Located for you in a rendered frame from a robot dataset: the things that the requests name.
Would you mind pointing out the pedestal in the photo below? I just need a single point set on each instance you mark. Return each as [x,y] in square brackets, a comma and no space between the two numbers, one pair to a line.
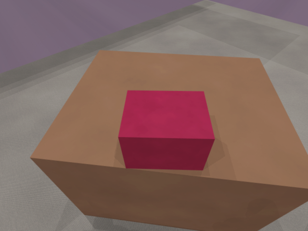
[256,171]

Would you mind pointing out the carton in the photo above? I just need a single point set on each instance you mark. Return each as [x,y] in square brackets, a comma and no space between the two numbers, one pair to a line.
[165,130]

